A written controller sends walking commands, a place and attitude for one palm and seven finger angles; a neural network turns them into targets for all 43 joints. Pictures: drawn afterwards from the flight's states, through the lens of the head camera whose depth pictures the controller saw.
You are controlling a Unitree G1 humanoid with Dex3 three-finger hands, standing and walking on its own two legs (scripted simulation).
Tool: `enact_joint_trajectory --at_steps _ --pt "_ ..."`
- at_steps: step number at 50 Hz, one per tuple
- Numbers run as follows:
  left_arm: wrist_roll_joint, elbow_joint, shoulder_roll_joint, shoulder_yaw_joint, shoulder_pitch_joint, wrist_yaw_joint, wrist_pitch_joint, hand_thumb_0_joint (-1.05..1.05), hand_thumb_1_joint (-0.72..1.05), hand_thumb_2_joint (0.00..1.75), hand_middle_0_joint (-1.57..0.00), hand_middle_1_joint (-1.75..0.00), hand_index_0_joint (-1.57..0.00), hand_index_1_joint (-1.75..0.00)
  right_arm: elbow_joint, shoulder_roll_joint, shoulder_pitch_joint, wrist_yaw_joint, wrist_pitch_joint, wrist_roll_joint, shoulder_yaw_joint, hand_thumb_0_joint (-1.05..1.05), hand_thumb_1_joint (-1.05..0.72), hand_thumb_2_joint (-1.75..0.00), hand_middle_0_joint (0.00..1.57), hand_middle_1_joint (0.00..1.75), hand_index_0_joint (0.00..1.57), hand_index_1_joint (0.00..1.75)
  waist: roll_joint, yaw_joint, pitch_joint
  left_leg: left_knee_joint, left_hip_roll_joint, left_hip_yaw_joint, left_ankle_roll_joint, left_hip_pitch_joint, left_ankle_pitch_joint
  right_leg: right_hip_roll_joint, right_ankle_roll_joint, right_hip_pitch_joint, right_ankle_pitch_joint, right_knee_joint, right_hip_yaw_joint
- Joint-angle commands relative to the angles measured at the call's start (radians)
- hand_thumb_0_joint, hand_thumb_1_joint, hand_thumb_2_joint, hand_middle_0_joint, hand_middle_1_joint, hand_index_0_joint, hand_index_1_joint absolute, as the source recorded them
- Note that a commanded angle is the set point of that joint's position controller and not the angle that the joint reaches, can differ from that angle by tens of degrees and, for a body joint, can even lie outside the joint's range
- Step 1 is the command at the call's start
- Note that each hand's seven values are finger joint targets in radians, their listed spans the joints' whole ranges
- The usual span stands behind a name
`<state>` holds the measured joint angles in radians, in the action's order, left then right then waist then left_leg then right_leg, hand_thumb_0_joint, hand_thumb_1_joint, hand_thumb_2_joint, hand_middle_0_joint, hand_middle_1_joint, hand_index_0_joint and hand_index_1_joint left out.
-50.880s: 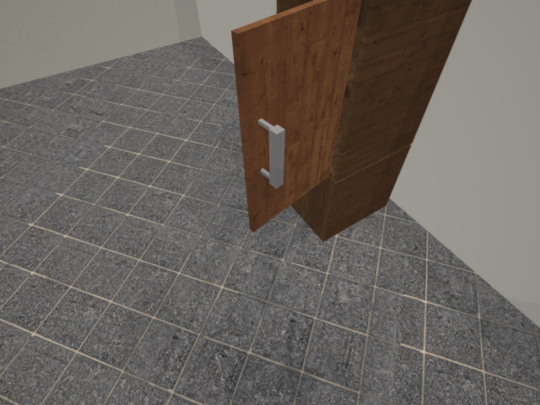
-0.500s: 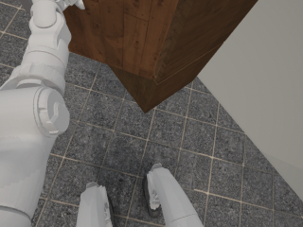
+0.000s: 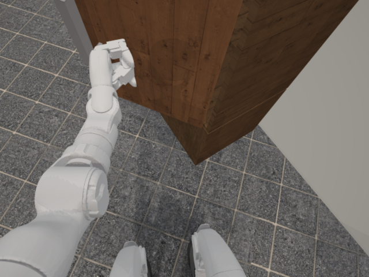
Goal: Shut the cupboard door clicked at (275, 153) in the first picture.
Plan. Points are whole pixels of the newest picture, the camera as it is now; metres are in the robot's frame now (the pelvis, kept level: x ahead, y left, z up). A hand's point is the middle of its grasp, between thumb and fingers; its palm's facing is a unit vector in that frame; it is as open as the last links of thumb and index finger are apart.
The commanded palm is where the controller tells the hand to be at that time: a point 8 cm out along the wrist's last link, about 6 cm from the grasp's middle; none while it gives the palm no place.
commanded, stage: pull the fist back off the door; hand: left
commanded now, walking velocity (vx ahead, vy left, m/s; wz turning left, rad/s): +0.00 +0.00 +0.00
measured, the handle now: (84, 27) +0.66 +0.13 +0.06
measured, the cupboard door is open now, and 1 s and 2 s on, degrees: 36 36 36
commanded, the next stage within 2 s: draw the hand back to the body in 0.20 s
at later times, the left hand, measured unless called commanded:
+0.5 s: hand (120, 83) +0.49 +0.06 +0.08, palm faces +0.04 -1.00 -0.04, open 3.1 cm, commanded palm +0.43 +0.12 +0.10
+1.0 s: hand (26, 156) +0.32 +0.16 +0.16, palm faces +0.06 -0.98 -0.20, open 3.1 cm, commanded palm +0.29 +0.22 +0.19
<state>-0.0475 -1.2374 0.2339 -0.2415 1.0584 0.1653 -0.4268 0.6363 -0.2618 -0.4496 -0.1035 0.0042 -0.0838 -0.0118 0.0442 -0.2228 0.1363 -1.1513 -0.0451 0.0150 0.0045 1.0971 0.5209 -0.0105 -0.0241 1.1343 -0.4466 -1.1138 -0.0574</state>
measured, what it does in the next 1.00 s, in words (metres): rises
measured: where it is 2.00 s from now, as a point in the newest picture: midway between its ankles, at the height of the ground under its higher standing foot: outside the picture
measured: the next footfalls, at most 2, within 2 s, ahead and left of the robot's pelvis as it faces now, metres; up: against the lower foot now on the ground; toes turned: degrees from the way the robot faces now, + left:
none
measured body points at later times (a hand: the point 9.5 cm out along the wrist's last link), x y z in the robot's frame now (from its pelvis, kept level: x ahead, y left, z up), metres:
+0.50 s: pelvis +0.00 +0.00 +0.02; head +0.12 -0.02 +0.45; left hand +0.48 +0.11 +0.09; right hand +0.03 -0.24 -0.12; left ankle +0.00 +0.12 -0.64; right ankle +0.03 -0.11 -0.64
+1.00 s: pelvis +0.02 +0.01 +0.08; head +0.02 +0.00 +0.53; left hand +0.31 +0.21 +0.18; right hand +0.20 -0.23 +0.00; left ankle +0.00 +0.12 -0.64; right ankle +0.03 -0.11 -0.64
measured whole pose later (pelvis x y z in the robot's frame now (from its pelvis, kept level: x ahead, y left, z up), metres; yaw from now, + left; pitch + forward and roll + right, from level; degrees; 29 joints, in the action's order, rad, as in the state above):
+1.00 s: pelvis +0.02 +0.01 +0.08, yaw +0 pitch +2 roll +0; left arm 0.07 -0.18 0.23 -0.03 0.02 0.04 -0.14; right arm 0.51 -0.23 -0.20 0.08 0.04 0.05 0.01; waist 0.03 -0.01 0.05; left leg -0.62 -0.01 0.05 -0.01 0.31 0.35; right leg -0.03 0.00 0.37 -0.30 -0.63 -0.03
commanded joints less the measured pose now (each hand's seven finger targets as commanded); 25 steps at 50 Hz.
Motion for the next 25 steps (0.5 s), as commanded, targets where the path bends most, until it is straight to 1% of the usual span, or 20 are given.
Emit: enact_joint_trajectory --at_steps 1,2,3,4,5,6,7,9,10,12,13,15,16,17,18,19,20,22,24,25 --pt "0.049 0.356 0.033 0.043 0.456 -0.004 -0.121 0.00 0.90 0.90 -1.30 -1.50 -1.30 -1.50 -0.043 -0.137 -0.162 0.014 -0.017 0.008 -0.070 0.00 -0.90 -0.90 0.20 0.30 0.20 0.30 0.059 -0.014 0.561 0.097 0.051 -0.014 -0.020 -0.350 -0.376 0.032 0.008 -0.375 0.412 0.127 0.031" --pt "0.054 0.387 0.034 0.043 0.460 0.000 -0.141 0.00 0.90 0.90 -1.30 -1.50 -1.30 -1.50 -0.038 -0.135 -0.151 0.016 -0.019 0.006 -0.073 0.00 -0.90 -0.90 0.20 0.30 0.20 0.30 0.085 -0.007 0.589 0.095 0.051 -0.017 -0.017 -0.376 -0.391 0.029 0.010 -0.377 0.422 0.124 0.033" --pt "0.052 0.421 0.020 0.060 0.457 0.003 -0.162 0.00 0.90 0.90 -1.30 -1.50 -1.30 -1.50 -0.034 -0.132 -0.144 0.017 -0.020 0.007 -0.076 0.00 -0.90 -0.90 0.20 0.30 0.20 0.30 0.083 -0.005 0.606 0.094 0.049 -0.022 -0.016 -0.399 -0.411 0.029 0.010 -0.381 0.436 0.117 0.031" --pt "0.048 0.433 0.023 0.057 0.435 0.009 -0.178 0.00 0.90 0.90 -1.30 -1.50 -1.30 -1.50 -0.033 -0.132 -0.136 0.018 -0.021 0.007 -0.078 0.00 -0.90 -0.90 0.20 0.30 0.20 0.30 0.068 0.001 0.611 0.092 0.049 -0.021 -0.016 -0.401 -0.417 0.029 0.011 -0.391 0.443 0.115 0.032" --pt "0.035 0.430 0.019 0.069 0.406 0.014 -0.188 0.00 0.90 0.90 -1.30 -1.50 -1.30 -1.50 -0.032 -0.130 -0.129 0.019 -0.021 0.006 -0.079 0.00 -0.90 -0.90 0.20 0.30 0.20 0.30 0.063 0.005 0.597 0.095 0.049 -0.020 -0.016 -0.396 -0.418 0.027 0.011 -0.398 0.448 0.113 0.033" --pt "0.029 0.439 -0.012 0.102 0.407 0.017 -0.196 0.00 0.90 0.90 -1.30 -1.50 -1.30 -1.50 -0.029 -0.128 -0.126 0.022 -0.021 0.007 -0.078 0.00 -0.90 -0.90 0.20 0.30 0.20 0.30 0.050 -0.010 0.584 0.095 0.047 -0.022 -0.018 -0.406 -0.424 0.027 0.013 -0.382 0.452 0.110 0.027" --pt "0.012 0.412 0.002 0.100 0.413 0.024 -0.197 0.00 0.90 0.90 -1.30 -1.50 -1.30 -1.50 -0.019 -0.129 -0.116 0.024 -0.017 0.008 -0.079 0.00 -0.90 -0.90 0.20 0.30 0.20 0.30 0.053 -0.012 0.559 0.095 0.046 -0.025 -0.016 -0.393 -0.403 0.024 0.014 -0.366 0.432 0.111 0.028" --pt "-0.009 0.335 -0.018 0.127 0.420 0.035 -0.177 0.00 0.90 0.90 -1.30 -1.50 -1.30 -1.50 -0.008 -0.131 -0.105 0.028 -0.008 0.011 -0.078 0.00 -0.90 -0.90 0.20 0.30 0.20 0.30 0.007 -0.035 0.484 0.104 0.048 -0.026 -0.020 -0.345 -0.330 0.023 0.017 -0.345 0.372 0.126 0.028" --pt "-0.017 0.308 0.010 0.105 0.418 0.044 -0.164 0.00 0.90 0.90 -1.30 -1.50 -1.30 -1.50 -0.007 -0.135 -0.101 0.030 -0.003 0.011 -0.077 0.00 -0.90 -0.90 0.20 0.30 0.20 0.30 -0.001 -0.033 0.469 0.111 0.052 -0.026 -0.021 -0.319 -0.299 0.022 0.017 -0.356 0.347 0.131 0.029" --pt "-0.009 0.289 0.009 0.098 0.410 0.050 -0.145 0.00 0.90 0.90 -1.30 -1.50 -1.30 -1.50 -0.017 -0.136 -0.087 0.037 0.002 0.015 -0.072 0.00 -0.90 -0.90 0.20 0.30 0.20 0.30 0.003 -0.022 0.489 0.123 0.054 -0.027 -0.019 -0.336 -0.308 0.021 0.013 -0.360 0.348 0.130 0.028" --pt "0.004 0.262 -0.020 0.106 0.390 0.051 -0.131 0.00 0.90 0.90 -1.30 -1.50 -1.30 -1.50 -0.019 -0.132 -0.077 0.038 0.003 0.015 -0.070 0.00 -0.90 -0.90 0.20 0.30 0.20 0.30 -0.007 -0.022 0.484 0.124 0.055 -0.025 -0.019 -0.336 -0.307 0.022 0.014 -0.360 0.346 0.135 0.026" --pt "0.026 0.229 -0.018 0.087 0.382 0.048 -0.112 0.00 0.90 0.90 -1.30 -1.50 -1.30 -1.50 -0.023 -0.133 -0.068 0.040 0.004 0.015 -0.064 0.00 -0.90 -0.90 0.20 0.30 0.20 0.30 -0.035 -0.020 0.470 0.126 0.057 -0.024 -0.020 -0.303 -0.295 0.023 0.014 -0.376 0.343 0.138 0.026" --pt "0.034 0.216 -0.012 0.072 0.368 0.048 -0.112 0.00 0.90 0.90 -1.30 -1.50 -1.30 -1.50 -0.028 -0.133 -0.070 0.042 0.002 0.014 -0.062 0.00 -0.90 -0.90 0.20 0.30 0.20 0.30 -0.036 -0.013 0.472 0.126 0.058 -0.023 -0.021 -0.306 -0.310 0.023 0.013 -0.376 0.355 0.134 0.025" --pt "0.041 0.242 0.029 0.031 0.318 0.043 -0.114 0.00 0.90 0.90 -1.30 -1.50 -1.30 -1.50 -0.040 -0.135 -0.064 0.040 0.003 0.016 -0.060 0.00 -0.90 -0.90 0.20 0.30 0.20 0.30 -0.033 0.024 0.509 0.135 0.060 -0.016 -0.018 -0.306 -0.316 0.021 0.011 -0.423 0.369 0.134 0.032" --pt "0.049 0.271 0.082 -0.019 0.254 0.037 -0.115 0.00 0.90 0.90 -1.30 -1.50 -1.30 -1.50 -0.060 -0.136 -0.060 0.042 0.007 0.019 -0.060 0.00 -0.90 -0.90 0.20 0.30 0.20 0.30 -0.052 0.057 0.548 0.146 0.062 -0.008 -0.019 -0.308 -0.340 0.022 0.009 -0.490 0.408 0.136 0.039" --pt "0.054 0.330 0.116 -0.042 0.213 0.027 -0.124 0.00 0.90 0.90 -1.30 -1.50 -1.30 -1.50 -0.081 -0.132 -0.052 0.045 0.011 0.021 -0.057 0.00 -0.90 -0.90 0.20 0.30 0.20 0.30 -0.047 0.085 0.593 0.158 0.064 0.001 -0.019 -0.319 -0.372 0.020 0.008 -0.556 0.460 0.136 0.046" --pt "0.059 0.365 0.132 -0.057 0.145 0.015 -0.126 0.00 0.90 0.90 -1.30 -1.50 -1.30 -1.50 -0.101 -0.124 -0.044 0.047 0.013 0.027 -0.056 0.00 -0.90 -0.90 0.20 0.30 0.20 0.30 -0.059 0.112 0.609 0.170 0.070 0.015 -0.021 -0.311 -0.376 0.019 0.009 -0.619 0.494 0.148 0.058" --pt "0.058 0.453 0.161 -0.066 0.044 -0.010 -0.128 0.00 0.90 0.90 -1.30 -1.50 -1.30 -1.50 -0.128 -0.116 -0.038 0.053 0.018 0.037 -0.052 0.00 -0.90 -0.90 0.20 0.30 0.20 0.30 -0.082 0.139 0.608 0.198 0.069 0.027 -0.025 -0.306 -0.387 0.018 0.011 -0.700 0.548 0.169 0.071" --pt "0.063 0.585 0.123 -0.014 -0.040 -0.040 -0.117 0.00 0.90 0.90 -1.30 -1.50 -1.30 -1.50 -0.154 -0.110 -0.026 0.055 0.022 0.051 -0.056 0.00 -0.90 -0.90 0.20 0.30 0.20 0.30 -0.099 0.150 0.582 0.240 0.066 0.034 -0.028 -0.346 -0.380 0.022 0.011 -0.749 0.555 0.211 0.072" --pt "0.073 0.636 0.100 0.013 -0.081 -0.055 -0.103 0.00 0.90 0.90 -1.30 -1.50 -1.30 -1.50 -0.164 -0.110 -0.017 0.058 0.022 0.061 -0.059 0.00 -0.90 -0.90 0.20 0.30 0.20 0.30 -0.110 0.147 0.551 0.262 0.064 0.040 -0.030 -0.370 -0.371 0.026 0.013 -0.761 0.548 0.239 0.070"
